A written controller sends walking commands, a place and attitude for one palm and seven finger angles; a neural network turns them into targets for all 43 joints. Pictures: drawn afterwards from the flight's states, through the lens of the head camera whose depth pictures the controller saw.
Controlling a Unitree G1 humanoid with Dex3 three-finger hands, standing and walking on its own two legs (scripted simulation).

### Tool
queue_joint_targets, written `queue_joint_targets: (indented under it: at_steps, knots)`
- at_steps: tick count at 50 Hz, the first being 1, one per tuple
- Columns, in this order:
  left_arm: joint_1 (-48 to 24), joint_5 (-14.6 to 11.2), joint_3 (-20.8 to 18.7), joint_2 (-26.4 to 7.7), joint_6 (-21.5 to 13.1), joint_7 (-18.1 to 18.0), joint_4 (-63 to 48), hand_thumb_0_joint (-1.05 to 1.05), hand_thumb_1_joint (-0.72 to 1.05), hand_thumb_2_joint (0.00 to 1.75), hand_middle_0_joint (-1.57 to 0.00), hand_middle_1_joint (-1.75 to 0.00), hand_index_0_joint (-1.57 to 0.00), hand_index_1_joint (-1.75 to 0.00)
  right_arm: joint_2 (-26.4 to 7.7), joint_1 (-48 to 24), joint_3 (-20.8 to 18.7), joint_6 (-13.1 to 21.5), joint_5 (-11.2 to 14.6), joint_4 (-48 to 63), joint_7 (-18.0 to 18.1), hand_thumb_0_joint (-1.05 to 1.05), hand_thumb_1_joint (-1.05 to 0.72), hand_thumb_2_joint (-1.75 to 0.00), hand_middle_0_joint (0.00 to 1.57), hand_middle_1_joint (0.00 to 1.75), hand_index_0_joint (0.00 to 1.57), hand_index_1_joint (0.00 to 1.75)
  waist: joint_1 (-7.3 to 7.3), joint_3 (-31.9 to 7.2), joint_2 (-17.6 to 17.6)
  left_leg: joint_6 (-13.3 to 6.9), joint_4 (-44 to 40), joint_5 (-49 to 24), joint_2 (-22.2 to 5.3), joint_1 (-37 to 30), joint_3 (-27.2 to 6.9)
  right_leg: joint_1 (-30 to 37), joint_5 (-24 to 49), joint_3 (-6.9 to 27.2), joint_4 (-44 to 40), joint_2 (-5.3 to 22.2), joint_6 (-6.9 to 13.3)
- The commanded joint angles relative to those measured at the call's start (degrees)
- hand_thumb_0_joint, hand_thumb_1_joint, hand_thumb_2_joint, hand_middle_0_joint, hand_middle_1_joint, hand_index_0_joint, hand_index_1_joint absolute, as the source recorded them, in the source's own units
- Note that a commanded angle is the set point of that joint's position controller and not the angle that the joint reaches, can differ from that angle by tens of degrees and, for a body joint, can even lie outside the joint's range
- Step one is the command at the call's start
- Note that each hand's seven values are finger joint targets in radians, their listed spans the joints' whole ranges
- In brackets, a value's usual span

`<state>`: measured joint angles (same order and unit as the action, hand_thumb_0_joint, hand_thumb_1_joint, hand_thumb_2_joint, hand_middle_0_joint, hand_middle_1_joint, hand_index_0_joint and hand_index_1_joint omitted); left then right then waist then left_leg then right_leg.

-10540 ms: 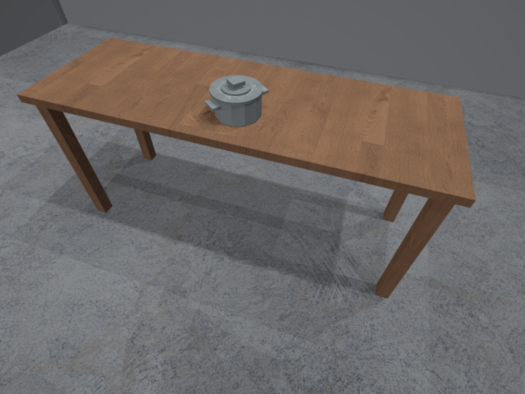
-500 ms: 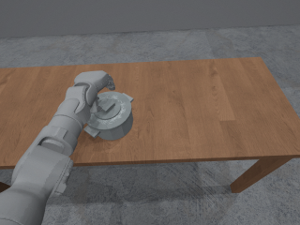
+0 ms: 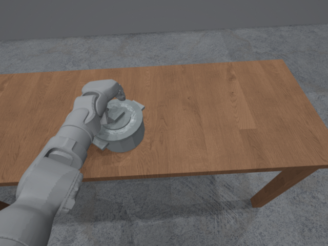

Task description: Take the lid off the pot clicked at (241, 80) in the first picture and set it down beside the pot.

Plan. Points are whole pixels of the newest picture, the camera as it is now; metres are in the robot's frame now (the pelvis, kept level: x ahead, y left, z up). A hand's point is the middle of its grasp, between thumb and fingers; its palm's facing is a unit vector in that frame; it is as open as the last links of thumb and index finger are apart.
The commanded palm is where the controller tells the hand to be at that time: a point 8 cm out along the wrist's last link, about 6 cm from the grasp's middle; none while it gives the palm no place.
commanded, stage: lower the open fingers around the knob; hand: left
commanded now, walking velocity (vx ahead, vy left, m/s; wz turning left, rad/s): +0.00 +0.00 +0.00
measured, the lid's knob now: (114, 114) +0.49 +0.13 +0.00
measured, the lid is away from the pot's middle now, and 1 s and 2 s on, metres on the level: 0.00 0.00 0.01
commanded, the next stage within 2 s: close the fingers and squeeze the knob in 0.68 s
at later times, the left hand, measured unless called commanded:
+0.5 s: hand (110, 118) +0.45 +0.13 +0.03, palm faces -0.40 -0.04 -0.92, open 10.3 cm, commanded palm +0.46 +0.13 +0.08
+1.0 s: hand (112, 118) +0.45 +0.13 +0.03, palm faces -0.40 -0.04 -0.92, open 10.2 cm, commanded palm +0.46 +0.13 +0.08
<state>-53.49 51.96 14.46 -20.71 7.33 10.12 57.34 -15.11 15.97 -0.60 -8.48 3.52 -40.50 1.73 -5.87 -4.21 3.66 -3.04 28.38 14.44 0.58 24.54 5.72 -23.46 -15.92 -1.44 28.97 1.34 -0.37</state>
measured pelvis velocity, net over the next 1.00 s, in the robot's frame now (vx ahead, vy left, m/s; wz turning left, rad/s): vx -0.01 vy -0.01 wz -0.01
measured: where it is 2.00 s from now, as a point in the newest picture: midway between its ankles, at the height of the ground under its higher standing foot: outside the picture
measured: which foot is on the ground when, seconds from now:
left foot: down 0.00-1.00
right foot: down 0.00-1.00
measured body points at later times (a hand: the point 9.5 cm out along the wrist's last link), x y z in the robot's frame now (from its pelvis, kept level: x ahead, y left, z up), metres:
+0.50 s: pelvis -0.01 -0.01 +0.00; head +0.05 -0.02 +0.44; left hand +0.47 +0.13 +0.08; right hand +0.04 -0.27 -0.14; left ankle -0.01 +0.09 -0.74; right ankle -0.03 -0.12 -0.74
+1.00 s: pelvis -0.01 -0.01 +0.00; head +0.06 -0.03 +0.44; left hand +0.47 +0.13 +0.08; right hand +0.02 -0.28 -0.14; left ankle -0.01 +0.09 -0.73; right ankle -0.03 -0.12 -0.73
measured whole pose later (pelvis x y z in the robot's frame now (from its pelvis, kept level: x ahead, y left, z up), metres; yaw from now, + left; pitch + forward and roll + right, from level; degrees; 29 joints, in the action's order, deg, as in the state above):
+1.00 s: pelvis -0.01 -0.01 +0.00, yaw -1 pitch +12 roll +0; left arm -52.3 53.9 13.7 -20.7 6.4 4.8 62.8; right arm -15.1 16.9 -1.3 -7.6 3.6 -41.9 2.7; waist -7.2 -5.0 3.0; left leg -2.1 30.6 15.0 -0.8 27.6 5.9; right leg -26.8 -16.2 -1.1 31.0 0.1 0.6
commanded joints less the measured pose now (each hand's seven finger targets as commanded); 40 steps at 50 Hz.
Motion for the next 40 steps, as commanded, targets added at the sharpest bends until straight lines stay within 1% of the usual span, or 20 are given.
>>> queue_joint_targets:
  at_steps: [1,2,4,8,11,13,15,18,21,22,24,25,28,30,31,32,34,38,39,40]
  knots:
    - [-29.8,1.2,-3.6,-12.3,-1.3,-2.8,-10.7,0.0,-0.25,1.26,-0.79,-0.08,-0.79,-0.08,-8.0,1.7,-2.8,1.4,-0.3,5.0,1.0,0.0,-0.9,-0.9,0.2,0.3,0.2,0.3,-1.11,-22.3,-4.9,-1.5,0.6,-21.9,-0.5,-16.6,-4.4,3.6,22.6,-0.2,-2.0,-2.2,2.1]
    - [-30.9,2.0,-3.9,-13.1,-1.6,-3.5,-11.6,0.0,-0.25,1.26,-0.79,-0.08,-0.79,-0.08,-8.2,1.9,-2.7,1.5,-0.2,4.8,1.1,0.0,-0.9,-0.9,0.2,0.3,0.2,0.3,-1.05,-23.0,-4.5,-1.3,0.2,-21.2,-0.5,-17.0,-4.9,2.7,21.2,-0.3,-1.9,-2.4,2.2]
    - [-30.1,1.6,-3.0,-10.9,-2.1,-4.6,-12.4,0.0,-0.25,1.26,-0.79,-0.08,-0.79,-0.08,-7.7,1.8,-3.0,1.8,-0.4,4.9,1.0,0.0,-0.9,-0.9,0.2,0.3,0.2,0.3,-0.82,-22.8,-2.2,-1.2,0.5,-22.3,-0.7,-18.0,-4.9,2.1,20.7,-0.3,-1.8,-2.4,2.4]
    - [-24.5,1.8,-3.7,-9.8,-1.1,-6.2,-7.1,0.0,-0.25,1.26,-0.79,-0.08,-0.79,-0.08,-7.9,2.1,-2.9,1.9,-0.4,4.3,0.6,0.0,-0.9,-0.9,0.2,0.3,0.2,0.3,-0.08,-22.0,-3.1,-0.7,0.7,-22.8,-0.8,-16.6,-4.8,0.9,20.1,-0.6,-1.2,-2.6,2.6]
    - [-27.3,2.1,-1.3,-7.6,0.3,-6.9,-8.0,0.0,-0.25,1.26,-0.79,-0.08,-0.79,-0.08,-8.0,2.0,-3.1,1.7,-0.4,4.1,0.1,0.0,-0.9,-0.9,0.2,0.3,0.2,0.3,-0.69,-22.1,-2.6,-0.6,0.9,-20.6,-1.0,-16.2,-4.5,0.1,19.1,-0.6,-0.9,-2.6,2.6]
    - [-28.0,2.1,-4.1,-10.7,0.1,-7.1,-9.5,0.0,-0.25,1.26,-0.79,-0.08,-0.79,-0.08,-8.1,1.8,-3.2,1.9,-0.6,4.5,0.4,0.0,-0.9,-0.9,0.2,0.3,0.2,0.3,-0.35,-25.3,-3.6,-0.9,1.4,-21.8,-0.6,-16.6,-4.5,2.5,21.2,0.0,-1.0,-2.5,2.5]
    - [-30.1,1.9,-2.7,-10.0,0.0,-6.9,-9.0,0.0,-0.25,1.26,-0.79,-0.08,-0.79,-0.08,-8.1,2.1,-3.1,1.7,-0.5,4.1,0.9,0.0,-0.9,-0.9,0.2,0.3,0.2,0.3,-1.59,-24.4,-3.7,-1.0,1.2,-19.4,-0.5,-16.3,-4.1,1.7,20.3,0.1,-1.2,-2.5,2.2]
    - [-30.0,2.1,-4.7,-12.5,-0.9,-7.0,-10.2,0.0,-0.25,1.26,-0.79,-0.08,-0.79,-0.08,-8.1,2.6,-3.1,2.2,-0.5,4.1,1.4,0.0,-0.9,-0.9,0.2,0.3,0.2,0.3,-1.22,-26.0,-4.3,-1.3,1.4,-20.2,-0.4,-15.8,-4.2,3.4,21.8,0.6,-1.2,-2.5,2.3]
    - [-26.0,2.3,-2.2,-9.1,-0.6,-7.0,-5.1,0.0,-0.25,1.26,-0.79,-0.08,-0.79,-0.08,-8.0,2.8,-3.1,2.2,-0.4,3.7,1.5,0.0,-0.9,-0.9,0.2,0.3,0.2,0.3,-1.76,-21.7,-4.9,-1.2,1.6,-18.1,-0.4,-13.4,-3.5,1.4,20.3,0.1,-1.0,-2.6,2.2]
    - [-24.3,2.8,-2.3,-9.2,-0.4,-7.0,-2.3,0.0,-0.25,1.26,-0.79,-0.08,-0.79,-0.08,-8.4,3.0,-3.0,2.1,-0.2,3.5,1.5,0.0,-0.9,-0.9,0.2,0.3,0.2,0.3,-2.02,-20.0,-6.5,-1.1,1.6,-16.8,-0.5,-12.3,-3.6,-0.2,18.8,0.0,-1.1,-2.7,2.2]
    - [-24.6,2.1,-2.3,-8.9,-0.6,-6.9,-3.1,0.0,-0.25,1.26,-0.79,-0.08,-0.79,-0.08,-8.5,3.0,-3.0,2.1,-0.4,3.6,1.3,0.0,-0.9,-0.9,0.2,0.3,0.2,0.3,-1.82,-19.4,-5.2,-1.0,1.7,-15.9,-0.6,-11.5,-3.3,0.1,18.3,0.2,-0.9,-2.5,2.3]
    - [-26.3,2.2,-3.3,-10.5,-1.0,-7.0,-5.3,0.0,-0.25,1.26,-0.79,-0.08,-0.79,-0.08,-8.6,3.1,-3.1,2.1,-0.4,3.8,1.4,0.0,-0.9,-0.9,0.2,0.3,0.2,0.3,-1.68,-22.0,-4.4,-1.0,1.6,-16.2,-0.5,-12.7,-3.4,0.7,18.5,0.5,-0.8,-2.5,2.3]
    - [-30.0,2.1,-3.1,-10.3,-2.9,-7.1,-10.9,0.0,-0.25,1.26,-0.79,-0.08,-0.79,-0.08,-7.9,3.0,-3.3,2.5,-0.5,4.4,1.7,0.0,-0.9,-0.9,0.2,0.3,0.2,0.3,-1.81,-26.6,-0.6,-1.2,2.5,-20.2,-0.4,-16.4,-3.8,1.3,21.2,0.7,-0.6,-2.5,2.5]
    - [-28.6,2.9,-4.0,-12.0,-2.3,-7.8,-7.1,0.0,-0.25,1.26,-0.79,-0.08,-0.79,-0.08,-8.1,3.9,-3.4,2.3,-0.5,3.3,1.9,0.0,-0.9,-0.9,0.2,0.3,0.2,0.3,-2.36,-25.1,-3.1,-1.2,2.6,-18.7,-0.5,-15.2,-3.7,0.7,20.2,0.6,-0.6,-2.8,2.2]
    - [-28.2,2.6,-2.4,-9.8,-1.8,-7.9,-5.5,0.0,-0.25,1.26,-0.79,-0.08,-0.79,-0.08,-8.0,4.1,-3.3,2.3,-0.4,3.0,1.8,0.0,-0.9,-0.9,0.2,0.3,0.2,0.3,-2.66,-22.7,-2.9,-1.2,2.5,-17.6,-0.6,-14.0,-3.4,-0.3,19.4,0.4,-0.7,-2.8,2.2]
    - [-26.6,2.8,-4.0,-11.5,-1.3,-8.3,-3.7,0.0,-0.25,1.26,-0.79,-0.08,-0.79,-0.08,-8.4,4.4,-3.2,2.2,-0.3,2.9,1.8,0.0,-0.9,-0.9,0.2,0.3,0.2,0.3,-2.31,-21.6,-5.2,-1.2,2.2,-16.4,-0.6,-12.2,-3.5,-0.2,18.8,0.3,-0.7,-2.9,2.2]
    - [-25.6,2.2,-4.3,-11.8,-0.6,-8.4,-2.5,0.0,-0.25,1.26,-0.79,-0.08,-0.79,-0.08,-8.7,4.1,-3.0,2.1,-0.2,3.0,1.7,0.0,-0.9,-0.9,0.2,0.3,0.2,0.3,-1.95,-20.9,-5.6,-1.1,1.9,-15.6,-0.5,-10.1,-3.0,1.6,19.4,0.7,-0.7,-2.6,2.1]
    - [-27.6,2.4,-3.1,-10.2,-1.1,-7.7,-7.1,0.0,-0.25,1.26,-0.79,-0.08,-0.79,-0.08,-8.2,3.5,-3.4,2.5,-0.4,3.7,1.5,0.0,-0.9,-0.9,0.2,0.3,0.2,0.3,-1.75,-26.1,-2.9,-1.3,2.7,-20.2,-0.2,-13.9,-3.1,2.6,23.2,1.0,-0.5,-2.6,2.3]
    - [-26.2,2.2,-2.8,-9.8,-1.0,-7.4,-6.2,0.0,-0.25,1.26,-0.79,-0.08,-0.79,-0.08,-8.2,3.9,-3.6,2.4,-0.5,3.6,1.3,0.0,-0.9,-0.9,0.2,0.3,0.2,0.3,-1.61,-25.2,-1.7,-1.2,2.9,-20.3,-0.3,-13.9,-3.0,2.8,23.4,0.9,-0.5,-2.6,2.2]
    - [-27.9,2.5,-4.8,-12.9,-1.4,-7.4,-8.2,0.0,-0.1,0.93,-0.47,-0.73,-0.47,-0.73,-8.5,4.3,-3.6,2.3,-0.5,3.5,1.3,0.0,-0.9,-0.9,0.2,0.3,0.2,0.3,-1.51,-27.0,-2.6,-1.3,2.8,-20.9,-0.3,-14.5,-3.3,3.6,24.1,1.0,-0.4,-2.6,2.2]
